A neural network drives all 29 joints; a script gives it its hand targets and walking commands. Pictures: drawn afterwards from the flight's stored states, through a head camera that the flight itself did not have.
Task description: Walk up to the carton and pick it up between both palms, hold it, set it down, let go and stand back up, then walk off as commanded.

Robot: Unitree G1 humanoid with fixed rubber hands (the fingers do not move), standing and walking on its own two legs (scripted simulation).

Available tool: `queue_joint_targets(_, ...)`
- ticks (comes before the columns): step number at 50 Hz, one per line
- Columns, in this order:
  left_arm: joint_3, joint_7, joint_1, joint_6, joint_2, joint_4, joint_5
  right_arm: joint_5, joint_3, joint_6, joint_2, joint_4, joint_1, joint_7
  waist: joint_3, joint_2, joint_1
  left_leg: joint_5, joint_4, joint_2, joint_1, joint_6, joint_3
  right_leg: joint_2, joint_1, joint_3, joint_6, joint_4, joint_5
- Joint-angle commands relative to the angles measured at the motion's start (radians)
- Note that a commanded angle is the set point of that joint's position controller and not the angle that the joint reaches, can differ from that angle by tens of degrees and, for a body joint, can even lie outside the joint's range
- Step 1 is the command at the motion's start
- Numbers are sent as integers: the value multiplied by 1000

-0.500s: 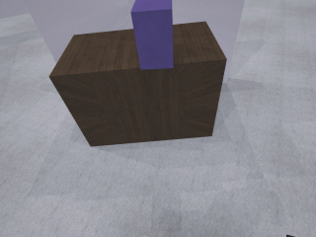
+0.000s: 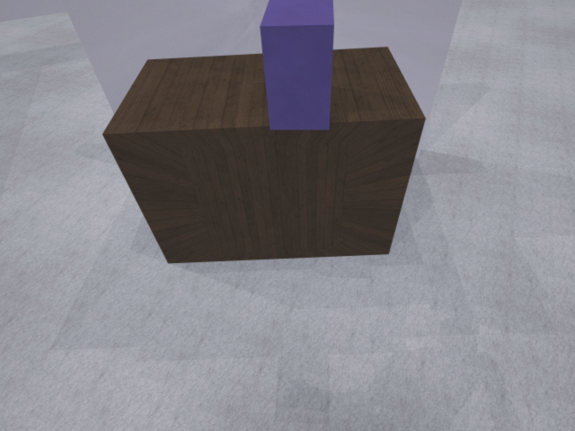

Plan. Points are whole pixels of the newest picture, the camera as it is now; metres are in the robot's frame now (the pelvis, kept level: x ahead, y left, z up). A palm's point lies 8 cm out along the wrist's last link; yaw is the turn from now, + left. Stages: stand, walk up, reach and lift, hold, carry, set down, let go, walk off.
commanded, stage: walk off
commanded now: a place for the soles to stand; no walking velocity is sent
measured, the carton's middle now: (300, 61) +1.06 +0.00 +0.04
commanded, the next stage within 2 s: stand in 0.80 s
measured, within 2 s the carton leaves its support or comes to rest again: neither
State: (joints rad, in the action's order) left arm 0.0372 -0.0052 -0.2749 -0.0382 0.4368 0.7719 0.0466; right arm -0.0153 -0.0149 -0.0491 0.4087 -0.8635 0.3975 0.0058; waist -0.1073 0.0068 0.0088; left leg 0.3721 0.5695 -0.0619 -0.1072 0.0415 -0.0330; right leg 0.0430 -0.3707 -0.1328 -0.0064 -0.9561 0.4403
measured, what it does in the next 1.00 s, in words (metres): steps on the spot: right foot, then left foot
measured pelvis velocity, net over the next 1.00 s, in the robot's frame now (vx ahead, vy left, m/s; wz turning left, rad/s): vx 0.05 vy -0.01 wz -0.03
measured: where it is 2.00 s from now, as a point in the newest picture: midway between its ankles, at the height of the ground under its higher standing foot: outside the picture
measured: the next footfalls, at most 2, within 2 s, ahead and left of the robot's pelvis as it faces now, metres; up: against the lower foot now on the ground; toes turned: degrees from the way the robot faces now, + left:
right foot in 0.12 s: +0.13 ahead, -0.14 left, +0.00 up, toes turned +4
left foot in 0.38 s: +0.13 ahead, +0.12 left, +0.00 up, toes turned -4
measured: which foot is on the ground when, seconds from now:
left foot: down 0.00-0.14, up 0.16-0.36, down 0.38-1.00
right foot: up 0.00-0.10, down 0.12-1.00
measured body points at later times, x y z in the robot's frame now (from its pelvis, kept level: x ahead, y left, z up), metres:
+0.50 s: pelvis +0.04 -0.02 -0.01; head +0.06 -0.03 +0.44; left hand +0.14 +0.30 -0.09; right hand +0.17 -0.33 -0.12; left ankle +0.09 +0.12 -0.73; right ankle +0.08 -0.15 -0.73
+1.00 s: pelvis +0.05 -0.01 +0.00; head +0.06 -0.02 +0.45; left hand +0.16 +0.31 -0.09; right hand +0.14 -0.33 -0.12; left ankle +0.09 +0.12 -0.73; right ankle +0.09 -0.15 -0.73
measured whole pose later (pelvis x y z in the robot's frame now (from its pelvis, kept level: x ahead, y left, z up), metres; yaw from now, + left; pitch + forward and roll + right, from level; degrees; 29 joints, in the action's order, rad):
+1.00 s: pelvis +0.05 -0.01 +0.00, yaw -1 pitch -1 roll +0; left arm 0.04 -0.01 -0.25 -0.03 0.41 0.78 0.05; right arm -0.01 -0.01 -0.03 0.41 -0.95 0.16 0.01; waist -0.04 0.02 0.01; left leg 0.27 0.62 -0.01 -0.34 0.00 -0.05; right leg 0.02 -0.34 -0.10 0.02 -0.63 0.27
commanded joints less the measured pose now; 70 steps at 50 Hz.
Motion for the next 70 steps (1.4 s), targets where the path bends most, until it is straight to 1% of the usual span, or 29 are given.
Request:
queue_joint_targets(1,74,7,32,-42,185,-60,-87,-1,-122,-16,286,86,-30,19,-99,109,52,-151,-230,322,-23,218,-329,-67,-195,95,6,112,-10)
queue_joint_targets(2,77,5,23,-44,191,-67,-82,1,-128,-14,307,89,-34,23,-63,82,48,-98,-215,321,-45,225,-339,-52,-114,103,1,161,-15)
queue_joint_targets(4,70,5,-8,-56,157,-50,-74,1,-116,-2,250,105,-26,23,-3,71,23,-428,-84,246,-33,160,-165,-26,18,162,-20,353,-104)
queue_joint_targets(5,69,-9,-62,-59,145,-38,-75,4,-115,2,252,104,-36,20,44,75,-17,-571,56,200,-57,113,-86,-2,134,193,-45,476,-203)
queue_joint_targets(6,84,-17,-158,-63,167,-14,-76,2,-100,4,212,139,-76,13,120,-16,-78,-731,241,159,-73,73,-46,-7,272,170,-67,572,-250)
queue_joint_targets(7,102,-25,-226,-72,213,-8,-86,3,-97,9,180,148,-71,15,257,-78,-113,-582,402,111,-180,26,-37,-75,445,5,-122,543,-275)
queue_joint_targets(8,108,-40,-221,-64,300,-12,-82,24,-66,8,128,152,-51,10,291,-227,-104,-132,562,-38,-382,-23,-19,-294,523,-403,-234,543,-397)
queue_joint_targets(9,103,-32,-203,-51,310,-26,-64,19,-80,11,187,150,-81,-3,247,-182,-93,194,579,-21,-434,-12,-76,-368,476,-542,-291,557,-509)
queue_joint_targets(11,69,-38,-121,-62,254,-24,-53,17,-79,13,166,120,-107,-8,185,-48,-38,235,548,28,-368,-17,-99,-368,350,-418,-287,480,-708)
queue_joint_targets(13,57,-38,-77,-50,207,-27,-62,12,-75,14,164,98,-107,-9,150,-141,-29,205,393,68,-353,-5,-55,-278,289,-265,-228,455,-725)
queue_joint_targets(16,50,-33,-19,-36,209,-42,-77,16,-77,13,164,75,-135,-4,118,-140,-12,127,116,81,-265,-4,-26,-240,208,-192,-203,437,-696)
queue_joint_targets(18,46,-23,31,-25,198,-24,-68,18,-79,3,148,39,-134,-6,149,-153,15,-174,-147,67,-103,-5,17,-142,167,-88,-140,342,-723)
queue_joint_targets(20,35,-15,74,-15,183,-19,-50,-3,-94,11,180,45,-142,-14,158,-93,41,-248,-119,95,72,30,-67,-155,-45,-106,-93,407,-442)
queue_joint_targets(22,31,-15,24,1,114,0,-35,2,-105,4,252,54,-205,-9,150,161,6,-125,-250,358,-106,176,-379,14,0,54,-20,228,74)
queue_joint_targets(23,42,-14,-24,4,132,15,-43,9,-91,5,239,44,-258,-4,155,82,-21,-153,-174,364,-135,191,-333,-18,91,66,-20,227,76)
queue_joint_targets(25,44,-15,-19,-10,137,34,-60,11,-79,12,199,48,-299,-1,119,59,-36,-198,-86,264,-245,101,-185,-66,159,20,-41,367,-147)
queue_joint_targets(27,58,-9,33,-20,191,-1,-73,25,-72,19,180,64,-313,0,104,-66,-11,-160,-7,142,-214,9,-107,-155,109,-164,-98,508,-256)
queue_joint_targets(29,60,-7,77,-23,217,-16,-73,25,-67,17,178,70,-303,2,79,-106,11,-18,37,94,-158,7,-111,-211,-17,-255,-134,587,-126)
queue_joint_targets(33,40,-4,99,-15,156,3,-63,9,-83,13,199,53,-262,8,83,30,19,155,-172,193,-162,43,-238,-88,-31,-83,-69,491,30)
queue_joint_targets(37,39,0,46,-16,150,18,-61,3,-70,11,196,50,-297,11,107,62,-8,78,-168,191,-199,38,-184,-89,86,-52,-60,474,-103)
queue_joint_targets(41,19,3,104,-20,151,-1,-65,9,-53,8,201,10,-284,3,173,-48,-6,-59,-95,127,-164,22,-129,-118,124,-88,-63,498,-212)
queue_joint_targets(44,40,7,102,-14,195,12,-71,7,-48,7,188,-14,-283,7,113,-14,-9,65,-114,121,-166,20,-114,-141,35,-133,-57,561,80)
queue_joint_targets(48,14,10,109,-11,159,15,-66,10,-34,-4,200,-27,-289,10,152,-25,1,-50,-141,153,-157,17,-133,-97,98,-60,-50,491,-186)
queue_joint_targets(51,13,10,139,-13,156,8,-64,12,-31,-1,207,-43,-347,7,112,2,-24,-27,-161,148,-191,8,-135,-118,83,-98,-49,524,-159)
queue_joint_targets(53,10,6,144,-9,157,26,-71,7,-41,4,221,-65,-327,5,119,-67,14,-36,-156,149,-157,-2,-141,-124,75,-84,-43,521,-183)
queue_joint_targets(54,21,12,119,-10,156,22,-67,0,-38,4,231,-60,-335,0,160,-32,-18,-99,-140,163,-140,6,-139,-116,120,-50,-38,491,-229)
queue_joint_targets(60,9,-4,127,-16,152,31,-67,8,-36,4,200,-73,-337,-1,205,-42,5,-295,-107,146,-67,-4,-94,-125,143,-63,-36,488,-395)
queue_joint_targets(66,18,-7,126,3,160,57,-63,3,-25,11,187,-88,-376,7,126,23,-5,-123,-187,150,-167,11,-126,-102,126,-58,-20,510,-222)
queue_joint_targets(70,15,4,135,-2,161,59,-69,7,-27,11,177,-84,-362,7,178,-32,7,-71,-195,159,-155,15,-144,-113,147,-58,-26,538,-179)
